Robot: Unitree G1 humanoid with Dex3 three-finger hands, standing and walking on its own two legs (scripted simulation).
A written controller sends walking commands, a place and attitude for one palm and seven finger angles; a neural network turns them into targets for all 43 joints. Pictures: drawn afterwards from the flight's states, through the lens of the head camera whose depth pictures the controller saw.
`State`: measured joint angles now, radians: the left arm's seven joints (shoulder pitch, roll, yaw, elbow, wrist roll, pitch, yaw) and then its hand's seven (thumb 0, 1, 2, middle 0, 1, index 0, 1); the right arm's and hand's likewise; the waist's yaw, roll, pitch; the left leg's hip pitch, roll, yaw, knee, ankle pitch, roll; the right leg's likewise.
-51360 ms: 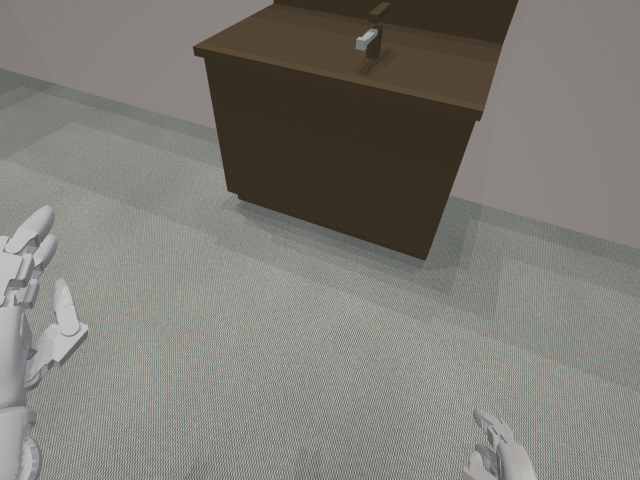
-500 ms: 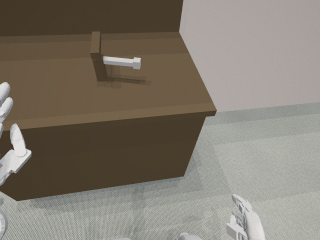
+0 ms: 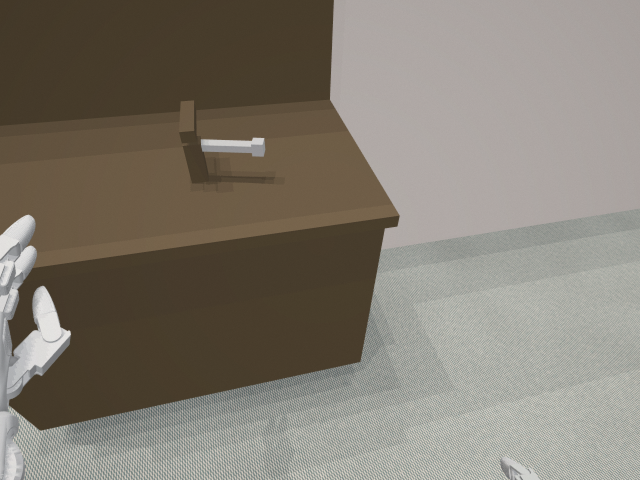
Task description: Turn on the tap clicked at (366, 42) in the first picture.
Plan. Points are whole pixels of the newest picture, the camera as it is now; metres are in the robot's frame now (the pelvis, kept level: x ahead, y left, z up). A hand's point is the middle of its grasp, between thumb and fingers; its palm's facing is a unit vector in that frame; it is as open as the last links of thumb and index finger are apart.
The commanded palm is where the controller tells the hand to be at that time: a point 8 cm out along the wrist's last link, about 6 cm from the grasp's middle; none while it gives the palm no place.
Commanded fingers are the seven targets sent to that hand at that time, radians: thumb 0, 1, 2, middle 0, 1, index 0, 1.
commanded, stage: stop stepping back and stand still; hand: left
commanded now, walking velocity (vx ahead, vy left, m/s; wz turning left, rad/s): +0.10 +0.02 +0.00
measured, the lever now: (258, 147) +0.74 +0.15 +0.06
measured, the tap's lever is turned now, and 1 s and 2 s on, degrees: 75 75 75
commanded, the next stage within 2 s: stand and check the lever's angle in 0.28 s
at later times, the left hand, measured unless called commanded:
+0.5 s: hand (79, 342) +0.21 +0.23 +0.16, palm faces +0.43 -0.83 -0.35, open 7.4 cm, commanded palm +0.16 +0.28 +0.18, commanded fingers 0.00 0.90 0.90 -0.20 -0.30 -0.20 -0.30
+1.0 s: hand (65, 312) +0.24 +0.27 +0.16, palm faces +0.39 -0.85 -0.36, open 7.4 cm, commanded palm +0.19 +0.30 +0.18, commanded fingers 0.00 0.90 0.90 -0.20 -0.30 -0.20 -0.30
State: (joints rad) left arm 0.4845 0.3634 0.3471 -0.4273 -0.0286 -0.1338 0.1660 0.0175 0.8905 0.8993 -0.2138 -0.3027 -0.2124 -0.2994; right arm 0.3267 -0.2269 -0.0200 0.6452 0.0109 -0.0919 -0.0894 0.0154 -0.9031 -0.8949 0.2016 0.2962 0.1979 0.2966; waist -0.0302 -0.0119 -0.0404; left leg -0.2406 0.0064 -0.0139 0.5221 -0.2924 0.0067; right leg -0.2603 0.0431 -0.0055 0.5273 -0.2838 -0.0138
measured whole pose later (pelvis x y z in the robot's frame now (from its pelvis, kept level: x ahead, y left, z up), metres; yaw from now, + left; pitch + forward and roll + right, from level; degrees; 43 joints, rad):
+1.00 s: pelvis +0.03 +0.02 +0.01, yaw +0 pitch -1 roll -1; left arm 0.47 0.35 0.31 -0.45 -0.06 -0.13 0.14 0.02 0.89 0.90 -0.21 -0.30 -0.21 -0.30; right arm 0.19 -0.20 0.00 0.60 0.00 -0.07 -0.07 0.01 -0.90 -0.89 0.20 0.30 0.20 0.30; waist 0.01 0.00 0.01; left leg -0.18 -0.01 0.02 0.44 -0.26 0.03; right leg -0.19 0.05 0.01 0.40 -0.20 -0.03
